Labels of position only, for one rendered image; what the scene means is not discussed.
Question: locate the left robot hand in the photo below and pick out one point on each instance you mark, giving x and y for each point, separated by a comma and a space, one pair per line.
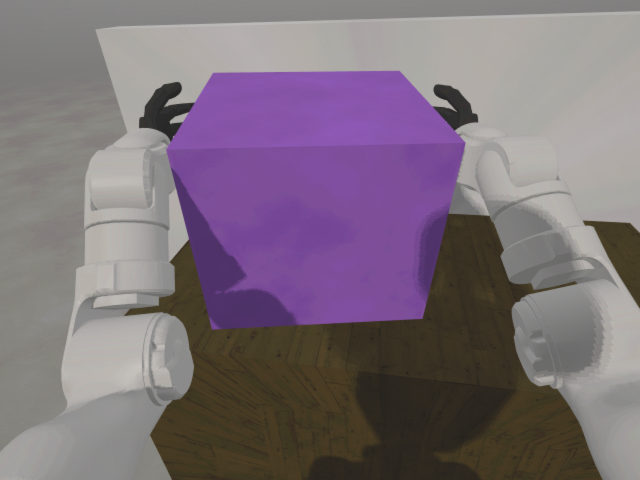
158, 117

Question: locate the right robot hand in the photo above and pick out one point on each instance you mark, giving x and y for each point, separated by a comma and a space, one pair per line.
464, 113

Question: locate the pedestal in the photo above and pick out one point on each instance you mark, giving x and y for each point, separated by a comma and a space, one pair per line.
439, 398

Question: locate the left robot forearm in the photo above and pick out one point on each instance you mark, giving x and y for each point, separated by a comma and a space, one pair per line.
126, 218

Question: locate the carton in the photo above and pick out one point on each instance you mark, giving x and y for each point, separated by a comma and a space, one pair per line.
314, 197

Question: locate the robot left upper arm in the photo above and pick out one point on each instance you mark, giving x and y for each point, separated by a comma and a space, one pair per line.
120, 373

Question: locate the right robot forearm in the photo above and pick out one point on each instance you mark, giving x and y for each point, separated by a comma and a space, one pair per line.
544, 238

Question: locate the robot right upper arm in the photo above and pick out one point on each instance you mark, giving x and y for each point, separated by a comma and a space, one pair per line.
584, 340

